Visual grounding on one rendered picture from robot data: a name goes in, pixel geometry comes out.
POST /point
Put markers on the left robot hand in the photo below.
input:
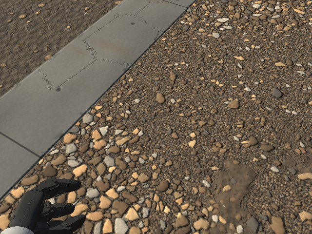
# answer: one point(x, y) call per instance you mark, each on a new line
point(34, 214)

